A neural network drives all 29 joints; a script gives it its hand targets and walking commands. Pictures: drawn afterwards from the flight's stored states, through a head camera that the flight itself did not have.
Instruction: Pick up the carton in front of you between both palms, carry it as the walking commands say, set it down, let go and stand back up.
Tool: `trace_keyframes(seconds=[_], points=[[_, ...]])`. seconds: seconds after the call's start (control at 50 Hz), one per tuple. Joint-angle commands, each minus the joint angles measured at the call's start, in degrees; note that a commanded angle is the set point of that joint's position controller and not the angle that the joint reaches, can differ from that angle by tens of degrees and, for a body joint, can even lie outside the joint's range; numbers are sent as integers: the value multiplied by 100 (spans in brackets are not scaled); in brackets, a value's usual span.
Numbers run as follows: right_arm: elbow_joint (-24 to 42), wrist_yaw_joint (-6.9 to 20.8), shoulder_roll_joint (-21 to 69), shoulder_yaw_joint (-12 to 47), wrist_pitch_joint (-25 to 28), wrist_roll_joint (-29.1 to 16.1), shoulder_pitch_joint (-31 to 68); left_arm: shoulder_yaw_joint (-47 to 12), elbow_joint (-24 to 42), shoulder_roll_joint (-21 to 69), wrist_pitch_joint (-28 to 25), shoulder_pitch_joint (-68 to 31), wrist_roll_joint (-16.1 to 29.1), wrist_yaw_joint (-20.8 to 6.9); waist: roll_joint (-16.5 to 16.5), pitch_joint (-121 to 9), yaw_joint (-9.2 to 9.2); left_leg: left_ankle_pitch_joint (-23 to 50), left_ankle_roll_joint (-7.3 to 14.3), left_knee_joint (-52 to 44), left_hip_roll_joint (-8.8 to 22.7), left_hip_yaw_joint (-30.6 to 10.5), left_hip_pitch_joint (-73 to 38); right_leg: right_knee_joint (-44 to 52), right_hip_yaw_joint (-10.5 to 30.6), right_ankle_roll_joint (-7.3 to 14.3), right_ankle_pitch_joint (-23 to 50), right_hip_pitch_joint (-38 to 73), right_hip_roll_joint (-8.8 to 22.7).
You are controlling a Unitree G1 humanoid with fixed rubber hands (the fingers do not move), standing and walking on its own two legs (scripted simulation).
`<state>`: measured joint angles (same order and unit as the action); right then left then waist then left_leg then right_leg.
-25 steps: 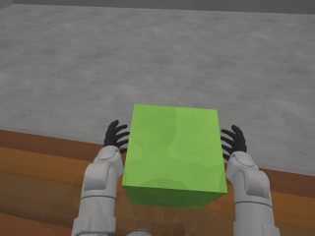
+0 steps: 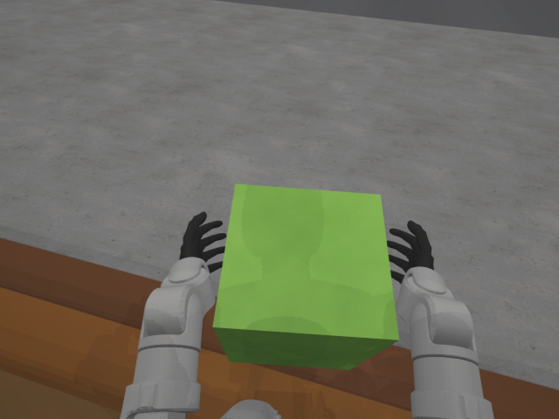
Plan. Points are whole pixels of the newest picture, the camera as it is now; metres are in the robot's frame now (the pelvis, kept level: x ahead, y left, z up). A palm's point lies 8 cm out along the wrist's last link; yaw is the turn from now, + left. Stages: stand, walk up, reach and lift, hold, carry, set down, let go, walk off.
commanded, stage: carry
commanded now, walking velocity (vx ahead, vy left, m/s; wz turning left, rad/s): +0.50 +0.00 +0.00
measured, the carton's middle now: (298, 285) +0.32 +0.03 +0.00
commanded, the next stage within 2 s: none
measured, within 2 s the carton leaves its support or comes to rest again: neither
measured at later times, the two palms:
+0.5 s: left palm (255, 183) +0.70 +0.17 -0.14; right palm (371, 203) +0.68 -0.14 -0.15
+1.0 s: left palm (273, 150) +1.09 +0.17 -0.31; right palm (354, 159) +1.10 -0.14 -0.33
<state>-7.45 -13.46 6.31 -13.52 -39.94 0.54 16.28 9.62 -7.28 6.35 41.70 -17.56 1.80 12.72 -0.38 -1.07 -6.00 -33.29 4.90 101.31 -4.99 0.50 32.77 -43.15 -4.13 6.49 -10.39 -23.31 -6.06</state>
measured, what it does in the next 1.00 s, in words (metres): goes down: left foot 0.15 m lower, then right foot 0.15 m lower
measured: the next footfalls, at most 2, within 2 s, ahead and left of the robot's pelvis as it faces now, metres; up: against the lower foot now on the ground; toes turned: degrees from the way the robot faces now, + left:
left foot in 0.30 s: +0.40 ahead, +0.08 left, -0.15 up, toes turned +0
right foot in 0.70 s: +0.70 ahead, -0.05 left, -0.31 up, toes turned -2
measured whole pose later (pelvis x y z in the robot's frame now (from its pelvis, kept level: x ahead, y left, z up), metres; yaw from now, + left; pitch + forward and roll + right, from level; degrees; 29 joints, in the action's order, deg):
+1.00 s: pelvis +0.79 +0.01 -0.36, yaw -2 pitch +3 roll -3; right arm -4.8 -12.2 6.4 -15.5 -37.8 -0.2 12.5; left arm 8.1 -7.1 8.2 39.8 -16.1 3.2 13.0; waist 3.8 -0.4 -7.2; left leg 12.9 3.4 41.6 2.6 -2.0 42.0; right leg -53.3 -3.3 6.4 -41.0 -15.1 -7.9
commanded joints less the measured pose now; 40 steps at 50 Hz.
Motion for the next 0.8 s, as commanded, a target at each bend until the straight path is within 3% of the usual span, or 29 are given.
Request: trace_keyframes(seconds=[0.0, 0.02, 0.04, 0.06, 0.08, 0.1, 0.14, 0.22, 0.24, 0.26, 0.28, 0.3, 0.32, 0.34, 0.36, 0.38, 0.4, 0.46, 0.48, 0.5, 0.52, 0.6, 0.62, 0.66, 0.68, 0.7, 0.72, 0.74, 0.78], points=[[169, -62, 3485, 2325, -78, -219, 2356, -3189, 818, 3978, 41, -3064, 988, -23, 608, -1272, 308, 743, -152, -1832, 547, -872, 2152, 587, 3284, 894, 2393, 2163, 2063], [63, -24, 3643, 2313, -73, -165, 2260, -3236, 767, 4066, 98, -3078, 988, -66, 504, -1385, 474, 1206, -161, -2919, 648, -517, 1762, 659, 2847, 752, 2524, 1806, 1875], [32, 39, 3770, 2301, -90, -226, 2299, -3316, 729, 4194, 74, -3254, 1040, -103, -276, -1711, 388, 1589, -149, -3073, 654, -319, 1481, 732, 3048, 1008, 2853, 1598, 2063], [101, 105, 3979, 2431, -76, -341, 2505, -3315, 624, 4342, 32, -3259, 1050, -143, -499, -1650, 319, 1880, -171, -3163, 604, -179, 1351, 879, 3163, 1026, 2657, 1239, 2063], [201, 152, 4079, 2556, -35, -414, 2775, -3302, 586, 4494, -15, -3284, 998, -183, -479, -1784, 318, 2672, -93, -2715, 617, -129, 1384, 543, 2866, 898, 3109, 1408, 1914], [348, 184, 4190, 2751, 49, -568, 3053, -3289, 531, 4654, -84, -3213, 941, -182, 60, -1660, 184, 3892, -36, -3977, 767, -467, 1912, -78, 2508, 665, 1622, 1745, 1286], [366, 175, 4241, 2899, 186, -588, 2923, -3212, 616, 4442, -223, -3000, 847, -140, 345, -1594, -20, 5459, -62, -5730, 425, 94, 878, -508, 1729, 432, 48, 1190, 739], [759, 86, 3785, 3091, 197, -773, 2909, -2979, 466, 4064, -342, -2309, 603, 29, -826, -1361, 17, 5876, -60, -7132, 251, 505, -1285, -982, 1008, 240, 201, 608, 536], [785, 84, 3628, 3121, 175, -763, 2822, -2925, 394, 3911, -334, -2127, 514, 41, -894, -1784, 531, 6155, 48, -6424, 126, 825, -2216, -1847, 747, 35, 1417, 569, 735], [862, 93, 3559, 3120, 135, -794, 2831, -2937, 471, 3860, -322, -2044, 495, 61, -518, -1966, 996, 5458, 161, -6475, 93, 842, -3022, -2956, 553, -155, 2510, 152, 844], [746, 62, 3494, 3110, 63, -777, 2631, -2854, 564, 3748, -281, -2189, 506, 97, 393, -2093, 1808, 4817, 460, -7114, 288, 597, -3758, -4874, 245, -441, 2521, -426, 660], [657, 63, 3410, 3093, -14, -710, 2312, -2778, 838, 3594, -245, -2523, 409, 136, 978, -1534, 1943, 4926, 600, -7343, 870, -128, -3857, -6449, 97, -580, -1326, -1252, 94], [315, -12, 3273, 3072, -90, -709, 1957, -2549, 647, 3344, -146, -2236, 391, 169, 1090, -1832, 1104, 7682, 913, -6083, 1721, -1869, -4901, -6417, 714, -666, -3037, -2623, 37], [284, -50, 3385, 3201, -151, -823, 2116, -2261, 408, 3108, -113, -2004, 210, 193, 572, -1896, 1181, 7191, 1231, -6168, 2024, -2650, -4777, -5476, 1065, -607, -2520, -2993, 245], [305, -44, 3502, 3310, -185, -960, 2309, -2103, 253, 3184, -96, -1904, 94, 223, 158, -1825, 1151, 5812, 1403, -6289, 1979, -2752, -4367, -4826, 1279, -570, -2169, -3325, 492], [561, -6, 3704, 3410, -170, -1126, 2735, -2032, 179, 3374, -84, -1817, 122, 175, 221, -2126, 996, 4309, 1642, -6235, 2346, -3521, -4047, -4577, 1504, -575, -2011, -3393, 697], [463, 54, 4001, 3495, -178, -1200, 2835, -2022, 204, 3549, -97, -2123, 147, 116, -275, -1830, 831, 3946, 1572, -6531, 2295, -3379, -3078, -3474, 1327, -663, -1620, -2953, 885], [494, 226, 4404, 3618, -52, -1194, 3299, -2215, 286, 3977, -276, -2717, 202, -63, 141, -1831, 862, 4776, 1398, -6309, 2080, -2692, -2191, -3130, 931, -584, 45, -2146, 827], [506, 266, 4537, 3651, 19, -1230, 3427, -2361, 460, 4120, -357, -2972, 340, -106, 261, -1761, 825, 4826, 1159, -6014, 1853, -2278, -2219, -2812, 914, -510, 398, -2296, 852], [597, 289, 4649, 3703, 102, -1300, 3454, -2426, 497, 4138, -405, -2990, 388, -125, -56, -1599, 964, 3951, 840, -5551, 1237, -1837, -2172, -1657, 922, -443, 1435, -2361, 830], [627, 292, 4559, 3641, 171, -1274, 3345, -2489, 572, 4157, -451, -2942, 419, -123, 61, -1643, 1001, 3414, 737, -5331, 925, -1237, -1974, -742, 500, -435, 2341, -1890, 628], [472, 183, 4217, 3475, 297, -958, 2475, -2713, 782, 3899, -513, -2691, 359, -54, 606, -1505, 1237, 2825, 505, -4843, 542, -562, -1456, 994, -247, -479, 3405, -12, 291], [450, 135, 4039, 3375, 313, -908, 2486, -2718, 778, 3762, -518, -2525, 390, -17, 825, -1845, 896, 3276, 390, -4215, 717, -387, -1384, 370, -464, -343, 3948, 770, 292], [299, 84, 3961, 3297, 250, -758, 2145, -2717, 850, 3560, -434, -2510, 369, 28, 541, -2130, 106, 5285, 120, -2346, 831, 23, -1146, 817, -690, -163, 2860, 2075, 128], [506, 71, 3768, 3157, 225, -712, 2443, -2693, 733, 3500, -365, -2219, 360, 35, -440, -1897, -633, 4094, -185, -134, 422, 404, -516, 1767, -468, 135, 2860, 2683, 381], [702, 44, 3606, 3062, 193, -666, 2544, -2698, 522, 3438, -264, -2087, 325, 51, -1153, -1574, -551, -629, -369, 1312, -257, 477, 1240, 861, 831, 566, 4499, 3638, 1278], [466, -22, 3354, 2780, 89, -568, 2026, -2767, 478, 3271, -196, -1972, 484, 139, -814, -1994, 22, -486, -286, 1011, -98, -306, 2470, 725, 3139, 1188, 4266, 4212, 2128], [375, -94, 3304, 2502, 63, -435, 2098, -2981, 576, 3459, -162, -2310, 675, 147, 25, -2023, -100, 40, -141, 225, 190, -657, 2609, 996, 3535, 1327, 2720, 3905, 2349], [150, -128, 3235, 2316, 37, -277, 1948, -3084, 874, 3628, -82, -2698, 963, 120, 577, -1723, 53, 311, -163, -1460, 583, -834, 3011, 481, 3163, 955, 2370, 3706, 1939]])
